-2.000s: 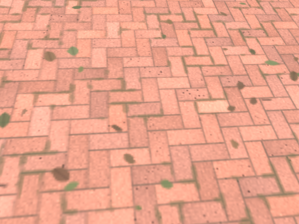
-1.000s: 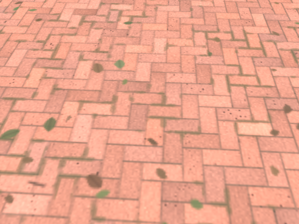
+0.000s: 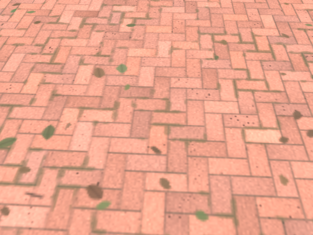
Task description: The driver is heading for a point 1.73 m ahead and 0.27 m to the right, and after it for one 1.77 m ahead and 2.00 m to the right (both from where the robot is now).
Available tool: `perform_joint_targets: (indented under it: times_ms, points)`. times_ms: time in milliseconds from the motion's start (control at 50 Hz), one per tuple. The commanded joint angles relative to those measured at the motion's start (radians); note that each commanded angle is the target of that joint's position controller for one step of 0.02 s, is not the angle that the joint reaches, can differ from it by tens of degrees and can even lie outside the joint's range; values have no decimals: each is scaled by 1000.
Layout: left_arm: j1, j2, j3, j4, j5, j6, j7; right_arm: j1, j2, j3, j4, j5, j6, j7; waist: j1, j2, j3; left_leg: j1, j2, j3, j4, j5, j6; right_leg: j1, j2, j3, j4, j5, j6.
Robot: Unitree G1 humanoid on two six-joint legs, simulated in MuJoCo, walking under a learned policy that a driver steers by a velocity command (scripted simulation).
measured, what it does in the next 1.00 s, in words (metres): walks ahead: left foot, then right foot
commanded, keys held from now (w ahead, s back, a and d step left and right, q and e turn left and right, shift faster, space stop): w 1.00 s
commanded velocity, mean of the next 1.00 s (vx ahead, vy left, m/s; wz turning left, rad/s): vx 0.41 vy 0.00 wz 0.00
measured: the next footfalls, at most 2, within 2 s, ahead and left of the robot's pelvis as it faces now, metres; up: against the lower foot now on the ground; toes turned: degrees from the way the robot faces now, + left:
left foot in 0.24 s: +0.10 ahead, +0.15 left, +0.00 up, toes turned +2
right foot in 0.72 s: +0.47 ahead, -0.07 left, +0.00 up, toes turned -2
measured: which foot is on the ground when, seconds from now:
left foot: down 0.00-0.00, up 0.02-0.22, down 0.24-0.74, up 0.76-1.00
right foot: down 0.00-0.24, up 0.26-0.70, down 0.72-1.00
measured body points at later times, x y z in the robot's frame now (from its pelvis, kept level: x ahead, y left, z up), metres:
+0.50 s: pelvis +0.15 +0.06 +0.01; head +0.16 +0.08 +0.46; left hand +0.28 +0.32 -0.12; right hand +0.08 -0.17 -0.13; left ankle +0.06 +0.15 -0.74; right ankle +0.25 -0.10 -0.67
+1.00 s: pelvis +0.44 +0.01 +0.01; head +0.45 +0.01 +0.46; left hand +0.45 +0.28 -0.13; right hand +0.58 -0.25 -0.11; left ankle +0.54 +0.19 -0.66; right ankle +0.43 -0.07 -0.74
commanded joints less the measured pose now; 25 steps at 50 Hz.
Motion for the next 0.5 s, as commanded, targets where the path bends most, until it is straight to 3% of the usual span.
perform_joint_targets:
  times_ms: [20,40,60,100,140,160,220,240,260,280,300,320,340,380,400,440,500]
  points:
    - [92,183,43,-18,-15,-2,12,8,-88,-13,-36,5,-16,-2,27,-122,64,-146,-66,109,110,-223,36,-51,-158,231,-239,-496,-106]
    - [118,216,56,-19,-18,-8,13,-22,-80,-10,-58,7,-32,4,40,-171,91,-210,-42,120,216,-205,42,-50,-265,372,-309,-584,-165]
    - [119,231,66,-25,-17,-17,14,-47,-80,-10,-74,12,-49,12,44,-177,131,-259,5,100,306,-179,52,-74,-346,474,-355,-575,-214]
    - [109,203,66,-43,-8,-37,10,-61,-90,-18,-89,22,-75,28,34,-142,150,-378,64,63,423,-244,71,-12,-388,507,-364,-448,-235]
    - [77,188,67,-68,-26,-45,5,-59,-91,-21,-97,31,-96,40,14,-112,122,-344,88,70,292,-221,86,25,-338,392,-340,-314,-182]
    - [61,192,68,-76,-32,-43,4,-52,-86,-23,-93,31,-103,44,3,-110,100,-253,69,103,194,-177,84,-3,-292,312,-320,-249,-157]
    - [49,199,68,-92,-37,-29,-2,143,-78,-41,-6,26,-101,48,-78,-82,30,155,-39,207,-2,42,52,-208,-176,158,-171,-192,-121]
    - [28,160,55,-104,-31,-35,-6,223,-95,-49,11,26,-97,46,-115,-17,14,262,15,116,-47,8,68,-287,-132,104,-22,-121,-91]
    - [13,76,32,-127,-7,-46,-17,339,-176,-65,17,22,-94,37,-144,225,-46,359,240,-210,-178,-101,138,-403,-43,-24,360,-152,-22]
    - [15,58,34,-165,-27,-66,-15,400,-254,-73,25,5,-107,53,-134,336,-48,381,404,-618,-335,-326,286,-593,30,20,596,-290,-20]
    - [-9,113,43,-175,-49,-81,-17,294,-203,-55,2,3,-124,60,-87,175,48,306,424,-617,-343,-420,301,-680,-53,93,733,-234,-41]
    - [-26,136,48,-177,-54,-93,-26,208,-150,-40,-31,6,-135,65,-61,112,99,264,372,-485,-340,-367,261,-711,-98,104,751,-112,-59]
    - [-18,137,52,-165,-42,-98,-28,151,-136,-31,-55,5,-137,73,-38,82,96,239,317,-363,-345,-234,226,-685,-128,86,722,-23,-60]
    - [-36,154,67,-163,-21,-98,-33,141,-99,-18,-65,0,-126,74,-27,83,83,213,239,-176,-348,41,177,-618,-161,56,622,85,-44]
    - [-41,135,66,-162,-19,-93,-38,176,-96,-15,-58,-4,-121,69,-31,95,70,212,217,-121,-347,154,175,-597,-159,32,598,117,-30]
    - [-93,106,61,-184,-15,-83,-42,224,-115,-17,-49,-6,-113,56,-41,76,66,218,206,-61,-349,312,193,-612,-155,3,532,163,0]
    - [-245,74,45,-249,-16,-82,-44,229,-140,-19,-64,-7,-104,38,-65,58,93,163,184,0,-380,352,196,-570,-130,-28,305,262,24]
Over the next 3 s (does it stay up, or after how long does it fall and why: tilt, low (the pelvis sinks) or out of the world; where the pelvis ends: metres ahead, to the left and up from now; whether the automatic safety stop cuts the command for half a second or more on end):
stays up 1.44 -0.22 -0.01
